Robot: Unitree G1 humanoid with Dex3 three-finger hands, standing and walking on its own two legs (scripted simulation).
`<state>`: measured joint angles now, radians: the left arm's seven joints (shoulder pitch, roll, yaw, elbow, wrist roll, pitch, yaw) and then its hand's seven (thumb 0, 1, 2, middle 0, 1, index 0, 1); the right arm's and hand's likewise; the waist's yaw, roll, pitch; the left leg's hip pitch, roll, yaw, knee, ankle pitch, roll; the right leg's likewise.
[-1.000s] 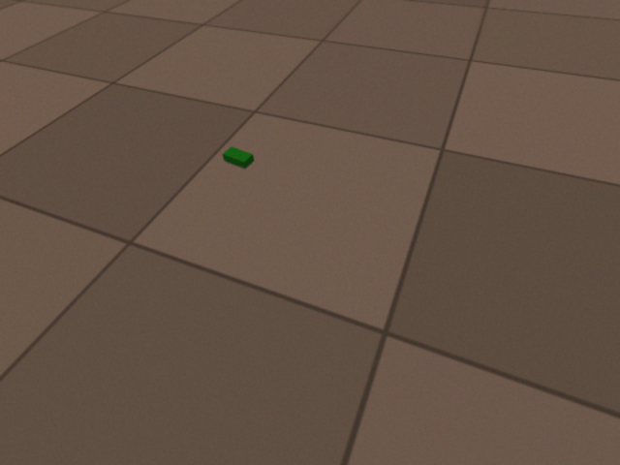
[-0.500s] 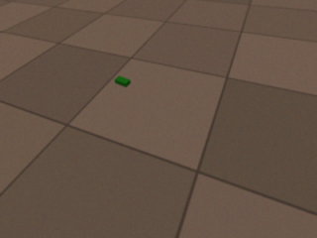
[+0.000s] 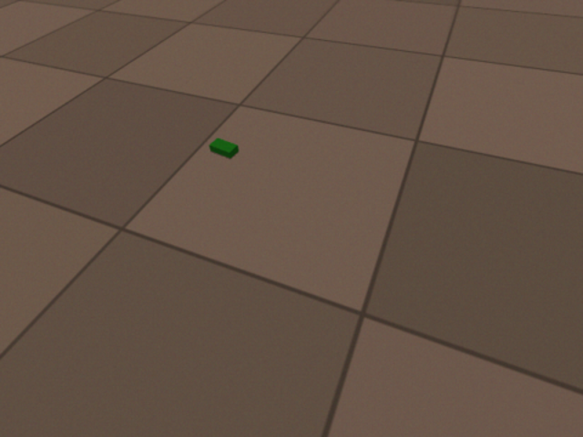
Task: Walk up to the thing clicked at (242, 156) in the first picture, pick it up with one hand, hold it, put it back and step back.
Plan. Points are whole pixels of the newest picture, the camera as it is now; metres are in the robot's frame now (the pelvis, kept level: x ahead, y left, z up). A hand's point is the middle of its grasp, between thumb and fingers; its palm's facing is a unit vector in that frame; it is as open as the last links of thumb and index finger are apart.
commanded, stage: stand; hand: left
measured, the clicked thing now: (224, 147) +1.69 +0.51 -0.76
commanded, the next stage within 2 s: walk up in 0.12 s
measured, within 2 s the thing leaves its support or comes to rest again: neither
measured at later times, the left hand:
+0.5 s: hand out of the picture +0.13 +0.41 -0.17, palm faces -0.14 -0.87 -0.48, open 7.4 cm
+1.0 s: hand (115, 278) +0.43 +0.41 -0.13, palm faces -0.22 -0.85 -0.48, open 7.4 cm
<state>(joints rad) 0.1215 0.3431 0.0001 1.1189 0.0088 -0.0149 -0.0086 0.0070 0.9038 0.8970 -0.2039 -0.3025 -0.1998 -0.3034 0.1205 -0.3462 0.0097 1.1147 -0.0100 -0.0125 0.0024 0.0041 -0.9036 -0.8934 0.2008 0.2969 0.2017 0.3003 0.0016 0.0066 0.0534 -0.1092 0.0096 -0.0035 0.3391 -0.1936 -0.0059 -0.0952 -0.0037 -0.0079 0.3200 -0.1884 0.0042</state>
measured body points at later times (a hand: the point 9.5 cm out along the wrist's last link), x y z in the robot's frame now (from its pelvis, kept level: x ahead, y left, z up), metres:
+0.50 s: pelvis +0.08 +0.10 -0.03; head +0.09 +0.10 +0.42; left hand +0.14 +0.46 -0.14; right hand +0.15 -0.26 -0.12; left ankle +0.15 +0.23 -0.75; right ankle -0.01 -0.09 -0.72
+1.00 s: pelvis +0.28 +0.15 -0.03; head +0.27 +0.12 +0.42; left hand +0.44 +0.45 -0.10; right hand +0.26 -0.18 -0.16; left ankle +0.36 +0.28 -0.70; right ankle +0.26 +0.00 -0.75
